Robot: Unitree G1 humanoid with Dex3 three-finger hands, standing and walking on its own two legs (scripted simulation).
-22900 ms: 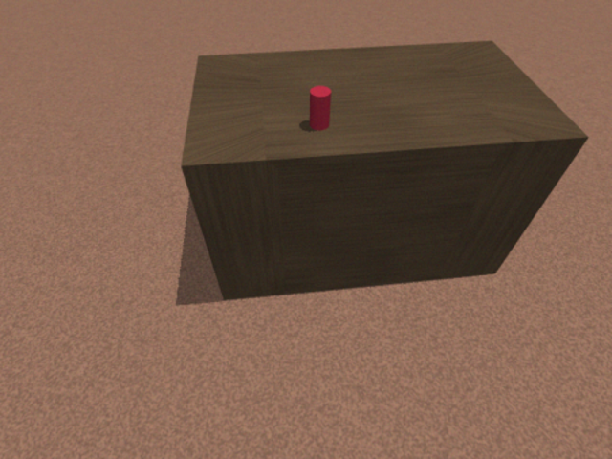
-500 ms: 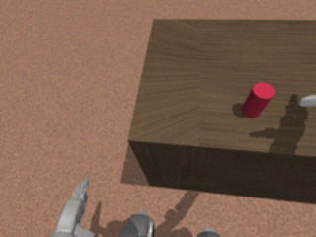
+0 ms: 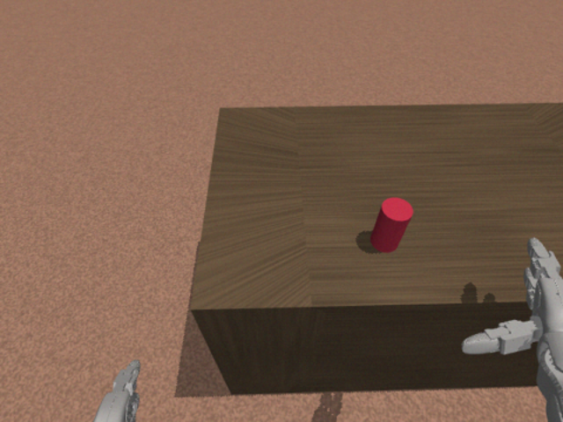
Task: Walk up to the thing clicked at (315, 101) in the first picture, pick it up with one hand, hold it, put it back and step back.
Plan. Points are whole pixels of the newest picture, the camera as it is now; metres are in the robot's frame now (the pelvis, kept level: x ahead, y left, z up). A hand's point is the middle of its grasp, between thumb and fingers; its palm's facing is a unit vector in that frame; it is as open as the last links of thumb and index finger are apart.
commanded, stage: sink last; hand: right
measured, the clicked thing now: (390, 226) +0.47 -0.19 -0.05
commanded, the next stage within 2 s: home in 0.60 s
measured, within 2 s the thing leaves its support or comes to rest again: neither
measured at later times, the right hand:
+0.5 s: hand (499, 417) +0.14 -0.22 +0.04, palm faces +0.29 +0.90 -0.32, open 17.2 cm
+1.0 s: hand out of the picture +0.12 -0.20 -0.02, palm faces +0.23 +0.93 -0.27, open 17.4 cm
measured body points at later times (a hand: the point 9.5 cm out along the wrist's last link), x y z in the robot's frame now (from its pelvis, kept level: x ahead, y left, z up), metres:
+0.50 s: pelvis -0.03 +0.02 -0.01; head -0.02 +0.04 +0.44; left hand +0.13 +0.28 -0.06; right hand +0.12 -0.26 +0.06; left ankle +0.01 +0.15 -0.71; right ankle -0.06 -0.12 -0.71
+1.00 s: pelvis -0.05 +0.02 -0.02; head -0.02 +0.03 +0.43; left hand +0.13 +0.23 -0.08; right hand +0.10 -0.25 +0.00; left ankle +0.01 +0.15 -0.71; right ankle -0.06 -0.12 -0.71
